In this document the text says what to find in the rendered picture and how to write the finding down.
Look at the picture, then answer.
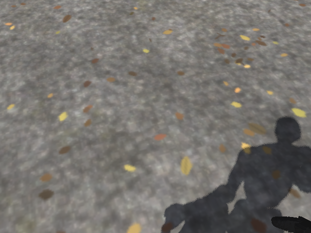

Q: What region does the robot right hand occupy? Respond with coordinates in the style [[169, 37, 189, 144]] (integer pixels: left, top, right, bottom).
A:
[[271, 216, 311, 233]]

